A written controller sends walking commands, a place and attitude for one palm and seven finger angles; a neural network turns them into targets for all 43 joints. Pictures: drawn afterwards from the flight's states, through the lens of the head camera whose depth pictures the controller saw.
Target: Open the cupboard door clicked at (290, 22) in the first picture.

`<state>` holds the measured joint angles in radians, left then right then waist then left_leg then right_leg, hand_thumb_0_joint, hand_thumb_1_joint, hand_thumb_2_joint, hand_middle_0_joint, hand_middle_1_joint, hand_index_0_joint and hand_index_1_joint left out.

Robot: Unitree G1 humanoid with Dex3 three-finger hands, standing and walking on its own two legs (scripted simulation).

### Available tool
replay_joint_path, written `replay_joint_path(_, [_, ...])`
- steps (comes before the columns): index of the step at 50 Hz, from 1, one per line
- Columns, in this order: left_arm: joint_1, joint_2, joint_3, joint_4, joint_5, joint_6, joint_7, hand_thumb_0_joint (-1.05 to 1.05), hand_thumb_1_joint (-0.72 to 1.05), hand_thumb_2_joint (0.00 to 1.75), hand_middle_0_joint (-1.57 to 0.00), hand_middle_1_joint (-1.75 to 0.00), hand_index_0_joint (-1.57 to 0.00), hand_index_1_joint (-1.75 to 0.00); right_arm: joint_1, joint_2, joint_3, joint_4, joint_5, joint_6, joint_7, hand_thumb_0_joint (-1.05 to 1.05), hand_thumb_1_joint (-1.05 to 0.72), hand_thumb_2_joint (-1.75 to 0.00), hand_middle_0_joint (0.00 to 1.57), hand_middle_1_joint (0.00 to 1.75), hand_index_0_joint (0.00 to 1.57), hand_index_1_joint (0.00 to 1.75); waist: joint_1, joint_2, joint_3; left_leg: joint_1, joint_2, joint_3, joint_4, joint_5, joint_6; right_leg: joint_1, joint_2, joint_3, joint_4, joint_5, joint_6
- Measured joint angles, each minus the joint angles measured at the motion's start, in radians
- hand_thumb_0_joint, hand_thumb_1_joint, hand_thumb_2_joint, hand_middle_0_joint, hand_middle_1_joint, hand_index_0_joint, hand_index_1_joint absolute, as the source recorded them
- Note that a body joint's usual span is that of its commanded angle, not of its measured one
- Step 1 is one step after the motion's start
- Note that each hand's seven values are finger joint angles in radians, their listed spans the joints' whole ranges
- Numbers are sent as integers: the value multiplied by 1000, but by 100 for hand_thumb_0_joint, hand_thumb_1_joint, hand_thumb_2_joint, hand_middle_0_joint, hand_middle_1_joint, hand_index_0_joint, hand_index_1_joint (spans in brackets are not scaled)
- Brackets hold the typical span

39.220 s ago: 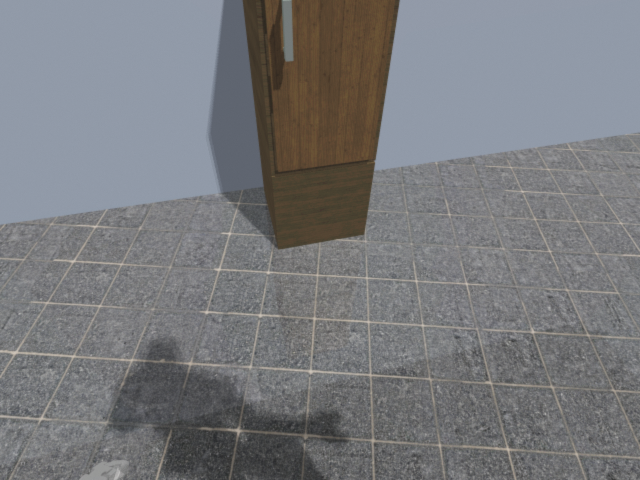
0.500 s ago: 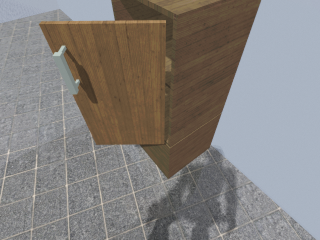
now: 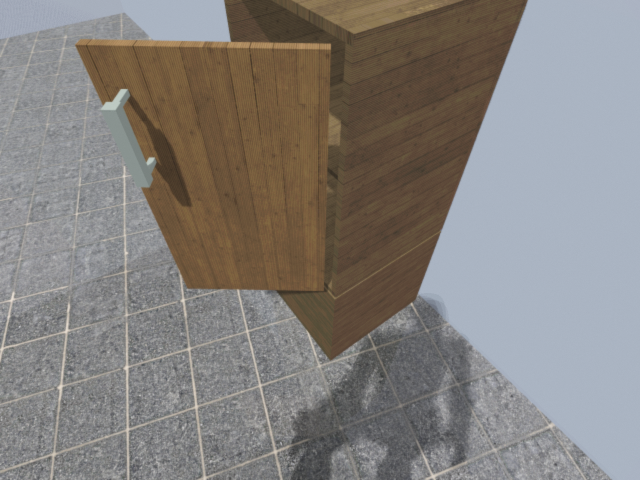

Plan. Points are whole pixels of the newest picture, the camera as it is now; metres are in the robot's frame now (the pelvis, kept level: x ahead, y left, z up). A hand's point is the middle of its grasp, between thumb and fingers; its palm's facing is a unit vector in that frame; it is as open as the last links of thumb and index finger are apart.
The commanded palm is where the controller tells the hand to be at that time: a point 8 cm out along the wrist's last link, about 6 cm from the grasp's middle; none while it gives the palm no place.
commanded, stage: look again from close up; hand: left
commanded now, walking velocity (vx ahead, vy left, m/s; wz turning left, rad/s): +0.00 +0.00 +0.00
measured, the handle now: (134, 140) +0.55 +0.33 +0.12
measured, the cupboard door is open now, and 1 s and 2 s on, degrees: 53 53 53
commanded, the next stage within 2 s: shuffle to correct the standing spot in 0.52 s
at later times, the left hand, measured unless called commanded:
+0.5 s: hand out of the picture +0.00 +0.18 -0.17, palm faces +0.03 -0.98 -0.19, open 7.4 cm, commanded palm none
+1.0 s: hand out of the picture -0.01 +0.23 -0.19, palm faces +0.09 -0.97 -0.20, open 7.4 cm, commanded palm none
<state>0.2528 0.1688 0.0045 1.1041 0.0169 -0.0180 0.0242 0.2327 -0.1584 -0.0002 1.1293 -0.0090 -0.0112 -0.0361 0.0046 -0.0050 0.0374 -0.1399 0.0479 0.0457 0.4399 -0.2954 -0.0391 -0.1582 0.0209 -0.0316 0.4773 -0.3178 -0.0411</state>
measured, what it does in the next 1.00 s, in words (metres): stands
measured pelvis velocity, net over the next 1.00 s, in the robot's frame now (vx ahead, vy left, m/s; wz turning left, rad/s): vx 0.00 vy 0.05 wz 0.01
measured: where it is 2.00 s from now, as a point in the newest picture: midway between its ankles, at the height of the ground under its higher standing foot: outside the picture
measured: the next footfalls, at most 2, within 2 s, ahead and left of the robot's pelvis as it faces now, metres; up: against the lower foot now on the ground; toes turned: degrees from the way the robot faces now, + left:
right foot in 1.24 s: +0.05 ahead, -0.05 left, +0.00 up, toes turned -2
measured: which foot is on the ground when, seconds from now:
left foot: down 0.00-1.00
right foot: down 0.00-0.98, up 1.00-1.00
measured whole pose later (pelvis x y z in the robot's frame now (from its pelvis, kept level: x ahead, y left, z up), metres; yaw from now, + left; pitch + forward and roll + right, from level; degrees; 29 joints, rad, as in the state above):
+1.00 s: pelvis +0.00 +0.05 -0.01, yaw +1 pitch +0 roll +1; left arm 0.30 0.18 0.06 1.08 0.03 0.02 0.03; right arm 0.29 -0.15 -0.02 1.07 -0.02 0.00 -0.02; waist 0.03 -0.04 0.04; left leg -0.20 -0.02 0.07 0.54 -0.35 0.03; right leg -0.23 -0.06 -0.02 0.61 -0.40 -0.01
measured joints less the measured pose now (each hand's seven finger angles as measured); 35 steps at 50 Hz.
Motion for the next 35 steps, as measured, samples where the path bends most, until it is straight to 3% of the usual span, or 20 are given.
replay_joint_path(35, [12,-6,1,9,0,-1,-2,0,91,90,-20,-30,-20,-30,22,16,2,17,-1,-3,3,1,-91,-89,20,30,20,30,3,-11,3,-6,-13,-3,-14,23,14,2,-13,-3,-26,27,13])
